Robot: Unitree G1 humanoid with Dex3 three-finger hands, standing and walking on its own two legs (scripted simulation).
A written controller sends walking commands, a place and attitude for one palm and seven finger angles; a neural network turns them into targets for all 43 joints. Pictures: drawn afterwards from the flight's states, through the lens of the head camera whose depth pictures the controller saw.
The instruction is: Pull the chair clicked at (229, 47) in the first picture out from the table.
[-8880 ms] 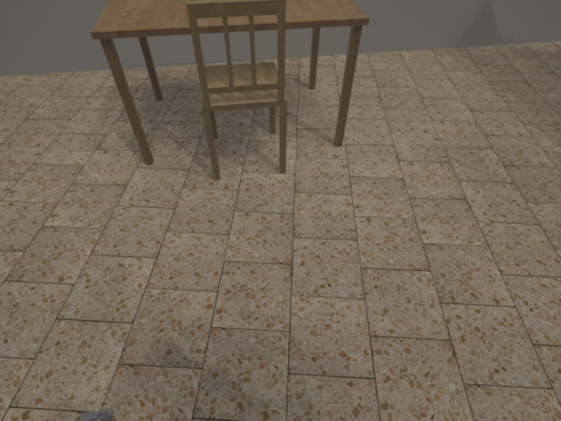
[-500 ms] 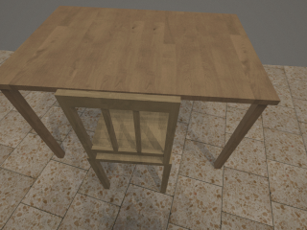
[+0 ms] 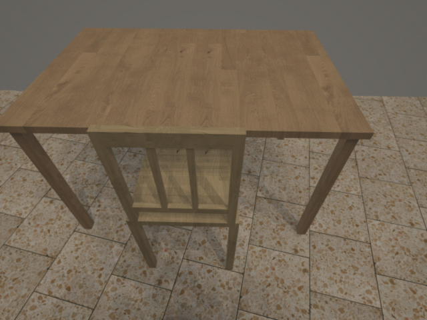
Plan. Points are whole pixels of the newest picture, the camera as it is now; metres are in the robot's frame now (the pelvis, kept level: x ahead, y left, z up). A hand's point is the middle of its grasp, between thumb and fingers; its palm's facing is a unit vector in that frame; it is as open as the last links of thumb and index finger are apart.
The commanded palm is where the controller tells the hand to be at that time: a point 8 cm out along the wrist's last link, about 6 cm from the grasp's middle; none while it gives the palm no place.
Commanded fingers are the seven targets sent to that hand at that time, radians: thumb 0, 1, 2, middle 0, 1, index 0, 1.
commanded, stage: come to a stop and stand still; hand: left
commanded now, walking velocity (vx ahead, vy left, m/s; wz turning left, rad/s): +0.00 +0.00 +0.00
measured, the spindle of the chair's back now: (158, 179) +0.50 +0.19 -0.10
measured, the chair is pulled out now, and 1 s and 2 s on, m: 0.00 0.00 0.00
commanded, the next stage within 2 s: look again from close up in 0.10 s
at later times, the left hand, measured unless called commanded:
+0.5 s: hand out of the picture +0.00 +0.15 -0.17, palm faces +0.03 -0.99 -0.16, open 7.4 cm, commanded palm none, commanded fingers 0.00 0.90 0.90 -0.20 -0.30 -0.20 -0.30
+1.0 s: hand out of the picture +0.02 +0.15 -0.17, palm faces +0.02 -0.98 -0.19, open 7.4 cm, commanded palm none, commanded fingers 0.00 0.90 0.90 -0.20 -0.30 -0.20 -0.30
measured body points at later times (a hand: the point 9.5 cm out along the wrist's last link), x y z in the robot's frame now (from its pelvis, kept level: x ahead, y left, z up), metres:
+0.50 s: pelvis +0.02 +0.00 +0.00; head +0.03 +0.00 +0.45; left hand +0.00 +0.21 -0.16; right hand +0.01 -0.22 -0.16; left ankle +0.02 +0.10 -0.74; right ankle -0.01 -0.12 -0.74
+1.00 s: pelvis +0.03 -0.01 +0.01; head +0.04 -0.02 +0.45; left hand +0.02 +0.20 -0.15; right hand +0.03 -0.23 -0.16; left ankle +0.02 +0.10 -0.74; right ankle -0.01 -0.12 -0.74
